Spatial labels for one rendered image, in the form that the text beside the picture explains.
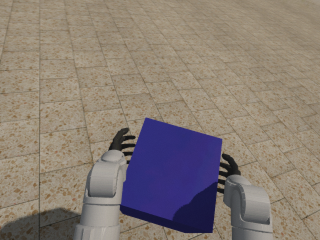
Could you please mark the right robot hand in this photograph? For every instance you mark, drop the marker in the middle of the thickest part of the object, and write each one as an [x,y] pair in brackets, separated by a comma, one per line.
[232,169]

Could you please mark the right robot forearm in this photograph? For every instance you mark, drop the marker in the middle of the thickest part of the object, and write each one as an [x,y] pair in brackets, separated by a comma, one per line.
[250,209]

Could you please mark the carton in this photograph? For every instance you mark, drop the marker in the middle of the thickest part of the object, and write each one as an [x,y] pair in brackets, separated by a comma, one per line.
[172,178]

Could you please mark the left robot hand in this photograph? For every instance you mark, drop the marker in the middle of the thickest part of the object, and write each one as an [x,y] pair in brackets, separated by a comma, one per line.
[117,142]

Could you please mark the left robot forearm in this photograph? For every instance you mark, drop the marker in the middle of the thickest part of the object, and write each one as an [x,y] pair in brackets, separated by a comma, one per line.
[102,198]

